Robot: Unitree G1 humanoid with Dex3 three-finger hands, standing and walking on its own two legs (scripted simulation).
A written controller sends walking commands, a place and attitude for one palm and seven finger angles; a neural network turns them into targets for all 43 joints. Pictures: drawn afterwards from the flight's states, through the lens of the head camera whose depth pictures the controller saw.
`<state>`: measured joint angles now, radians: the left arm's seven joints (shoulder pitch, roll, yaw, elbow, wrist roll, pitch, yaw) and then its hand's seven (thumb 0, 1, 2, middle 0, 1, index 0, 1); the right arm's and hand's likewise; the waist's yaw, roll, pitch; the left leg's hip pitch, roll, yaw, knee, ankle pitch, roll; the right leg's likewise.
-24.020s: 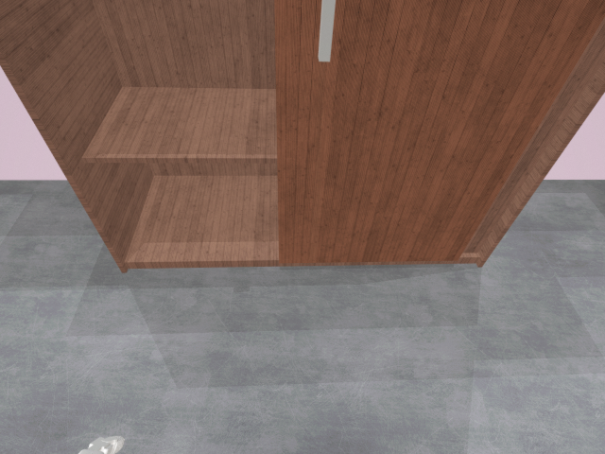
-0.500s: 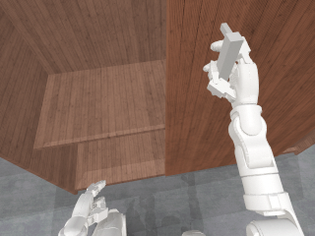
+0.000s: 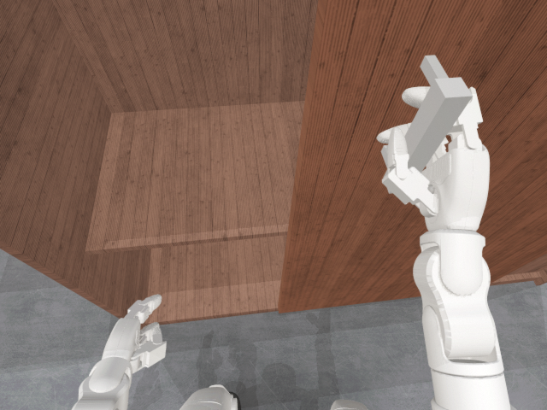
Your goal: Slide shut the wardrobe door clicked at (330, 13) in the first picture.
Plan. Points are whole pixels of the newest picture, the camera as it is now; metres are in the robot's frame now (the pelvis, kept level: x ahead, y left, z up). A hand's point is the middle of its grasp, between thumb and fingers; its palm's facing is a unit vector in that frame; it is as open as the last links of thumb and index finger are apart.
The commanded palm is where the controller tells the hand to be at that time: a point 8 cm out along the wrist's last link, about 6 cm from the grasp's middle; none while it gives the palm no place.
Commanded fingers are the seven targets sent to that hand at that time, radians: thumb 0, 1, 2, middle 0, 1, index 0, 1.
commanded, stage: step sideways, sliding the door along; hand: right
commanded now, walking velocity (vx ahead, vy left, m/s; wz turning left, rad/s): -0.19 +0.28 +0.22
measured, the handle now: (412, 130) +0.38 -0.14 +0.20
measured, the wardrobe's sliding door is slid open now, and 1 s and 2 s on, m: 0.45 0.21 0.00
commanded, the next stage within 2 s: none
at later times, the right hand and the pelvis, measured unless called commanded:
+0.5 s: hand (261, 190) +0.32 +0.02 +0.18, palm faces -0.15 +0.97 -0.18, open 7.0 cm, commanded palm +0.30 -0.02 +0.20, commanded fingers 0.00 -0.90 -0.90 0.45 1.40 0.45 1.40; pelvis -0.03 +0.07 -0.01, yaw +7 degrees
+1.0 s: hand (158, 194) +0.31 +0.12 +0.19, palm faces -0.02 +1.00 -0.08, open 6.5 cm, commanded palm +0.28 +0.10 +0.20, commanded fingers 0.00 -0.90 -0.90 0.45 1.40 0.45 1.40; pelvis -0.10 +0.19 +0.00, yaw +11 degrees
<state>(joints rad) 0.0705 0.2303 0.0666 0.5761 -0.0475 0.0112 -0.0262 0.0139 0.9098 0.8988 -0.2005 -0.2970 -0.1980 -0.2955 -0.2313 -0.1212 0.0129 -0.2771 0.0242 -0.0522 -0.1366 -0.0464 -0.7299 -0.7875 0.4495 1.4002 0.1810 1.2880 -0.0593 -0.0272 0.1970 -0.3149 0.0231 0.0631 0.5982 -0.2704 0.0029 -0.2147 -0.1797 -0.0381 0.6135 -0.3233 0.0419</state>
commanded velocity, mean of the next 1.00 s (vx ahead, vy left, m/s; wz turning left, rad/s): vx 0.16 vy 0.29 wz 0.05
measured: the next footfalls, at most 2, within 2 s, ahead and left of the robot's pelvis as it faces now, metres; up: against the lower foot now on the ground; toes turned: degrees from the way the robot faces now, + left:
right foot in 0.28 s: +0.01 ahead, -0.16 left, +0.00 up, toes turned -5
right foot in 0.70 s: +0.00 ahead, -0.01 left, +0.00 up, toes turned +3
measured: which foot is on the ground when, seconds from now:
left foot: down 0.00-0.70, up 0.72-0.94, down 0.96-1.00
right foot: down 0.00-0.16, up 0.18-0.26, down 0.28-0.50, up 0.52-0.68, down 0.70-0.96, up 0.98-1.00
